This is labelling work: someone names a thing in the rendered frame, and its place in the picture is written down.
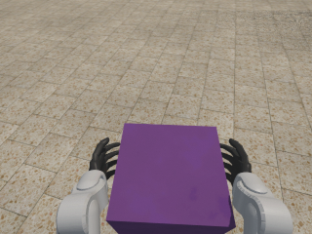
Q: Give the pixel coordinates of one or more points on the right robot hand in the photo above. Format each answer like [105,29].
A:
[239,160]

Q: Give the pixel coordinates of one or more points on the carton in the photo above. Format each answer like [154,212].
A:
[170,179]

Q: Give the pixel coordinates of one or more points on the robot left forearm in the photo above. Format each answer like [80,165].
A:
[79,212]

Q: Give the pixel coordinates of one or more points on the left robot hand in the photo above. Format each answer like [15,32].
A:
[99,157]

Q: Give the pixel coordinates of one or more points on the robot right forearm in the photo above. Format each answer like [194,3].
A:
[262,213]

